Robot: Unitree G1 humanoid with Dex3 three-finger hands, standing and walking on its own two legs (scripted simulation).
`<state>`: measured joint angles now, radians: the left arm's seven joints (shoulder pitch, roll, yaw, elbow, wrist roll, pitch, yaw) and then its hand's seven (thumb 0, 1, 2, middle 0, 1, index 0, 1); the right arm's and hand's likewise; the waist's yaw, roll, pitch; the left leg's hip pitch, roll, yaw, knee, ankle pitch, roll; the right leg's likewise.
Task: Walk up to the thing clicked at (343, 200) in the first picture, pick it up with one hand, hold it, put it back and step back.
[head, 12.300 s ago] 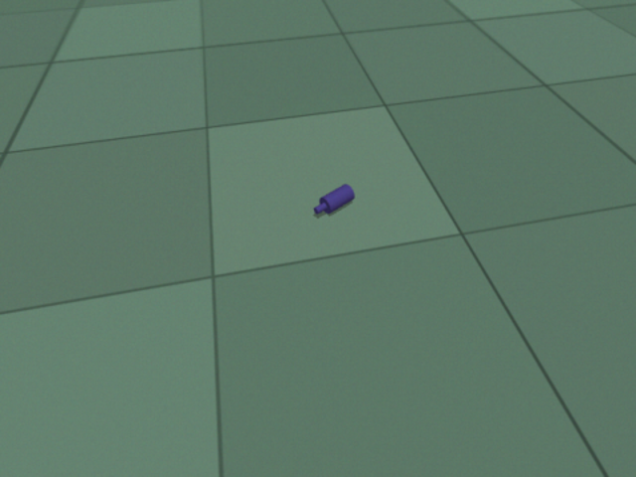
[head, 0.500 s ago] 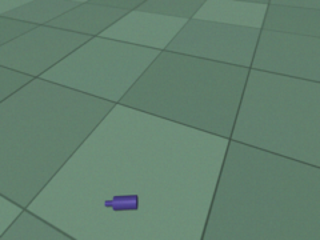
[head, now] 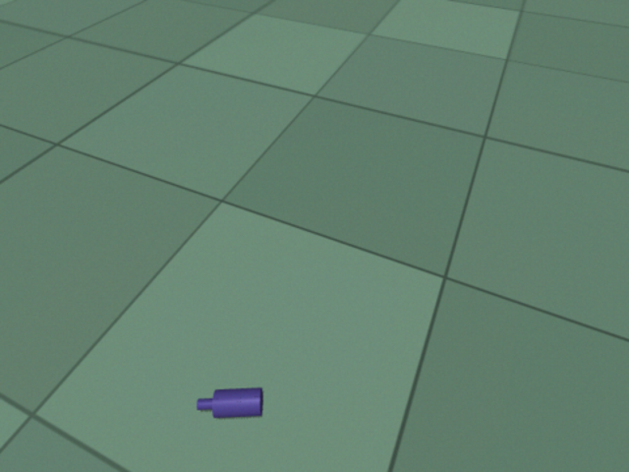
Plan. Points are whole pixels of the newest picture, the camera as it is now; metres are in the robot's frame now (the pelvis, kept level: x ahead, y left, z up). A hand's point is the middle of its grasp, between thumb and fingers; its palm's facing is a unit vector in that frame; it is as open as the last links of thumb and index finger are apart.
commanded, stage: walk up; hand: left
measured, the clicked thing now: (229, 402) +0.45 +0.27 -0.74
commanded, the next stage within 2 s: stand in 0.30 s
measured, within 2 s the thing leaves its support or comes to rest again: neither
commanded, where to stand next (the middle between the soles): +0.11 +0.00 m, yaw +2 degrees
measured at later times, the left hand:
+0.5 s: hand out of the picture +0.09 +0.25 -0.16, palm faces -0.01 -0.94 -0.34, open 7.3 cm
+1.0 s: hand out of the picture +0.07 +0.25 -0.16, palm faces -0.02 -0.94 -0.34, open 7.3 cm
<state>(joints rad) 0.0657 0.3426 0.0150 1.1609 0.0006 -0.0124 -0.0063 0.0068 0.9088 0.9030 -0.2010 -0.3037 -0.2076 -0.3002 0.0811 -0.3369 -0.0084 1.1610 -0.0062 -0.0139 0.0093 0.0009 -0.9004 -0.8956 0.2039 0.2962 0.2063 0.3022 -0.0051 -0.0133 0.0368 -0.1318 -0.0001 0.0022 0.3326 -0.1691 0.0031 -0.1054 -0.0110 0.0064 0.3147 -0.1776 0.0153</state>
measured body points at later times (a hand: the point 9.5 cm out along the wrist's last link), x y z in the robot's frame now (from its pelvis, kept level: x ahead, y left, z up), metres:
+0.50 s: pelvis +0.01 +0.00 +0.00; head +0.02 +0.00 +0.45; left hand +0.09 +0.30 -0.13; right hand +0.09 -0.30 -0.13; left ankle +0.01 +0.12 -0.75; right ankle +0.00 -0.13 -0.75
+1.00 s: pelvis +0.00 -0.01 +0.00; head +0.01 -0.01 +0.45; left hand +0.07 +0.29 -0.13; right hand +0.07 -0.31 -0.13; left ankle +0.01 +0.12 -0.75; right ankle +0.00 -0.13 -0.75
